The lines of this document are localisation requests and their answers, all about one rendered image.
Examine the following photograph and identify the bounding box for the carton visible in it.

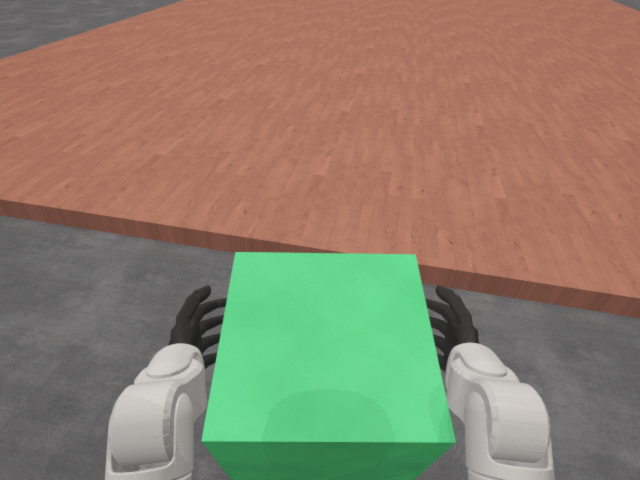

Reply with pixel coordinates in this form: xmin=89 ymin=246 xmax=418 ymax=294
xmin=201 ymin=252 xmax=456 ymax=480

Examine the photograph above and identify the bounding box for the robot right hand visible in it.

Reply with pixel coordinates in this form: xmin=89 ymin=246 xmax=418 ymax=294
xmin=425 ymin=285 xmax=479 ymax=372

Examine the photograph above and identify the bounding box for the robot left hand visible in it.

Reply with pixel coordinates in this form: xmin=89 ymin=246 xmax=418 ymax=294
xmin=168 ymin=285 xmax=227 ymax=369

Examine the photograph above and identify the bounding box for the robot left forearm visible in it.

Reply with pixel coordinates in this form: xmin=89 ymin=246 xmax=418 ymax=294
xmin=105 ymin=343 xmax=208 ymax=480

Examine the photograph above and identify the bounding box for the robot right forearm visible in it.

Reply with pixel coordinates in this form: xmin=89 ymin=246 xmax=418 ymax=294
xmin=445 ymin=343 xmax=555 ymax=480

